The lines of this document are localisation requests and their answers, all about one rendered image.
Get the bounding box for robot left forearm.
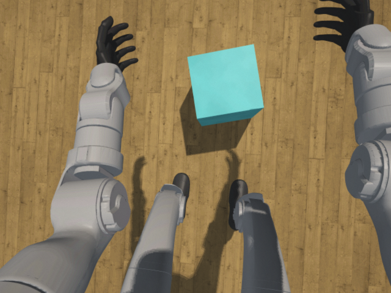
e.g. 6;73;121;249
50;63;131;224

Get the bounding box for right robot hand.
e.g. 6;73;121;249
313;0;374;52

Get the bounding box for robot right thigh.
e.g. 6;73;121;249
235;198;291;293

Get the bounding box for right robot upper arm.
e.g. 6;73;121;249
345;140;391;285

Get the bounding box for left robot hand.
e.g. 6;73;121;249
96;16;138;72

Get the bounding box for left robot upper arm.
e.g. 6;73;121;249
0;178;131;293

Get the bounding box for robot right forearm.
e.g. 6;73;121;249
345;24;391;145

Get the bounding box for robot left foot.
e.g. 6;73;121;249
173;173;190;218

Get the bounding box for carton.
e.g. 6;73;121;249
188;44;264;126

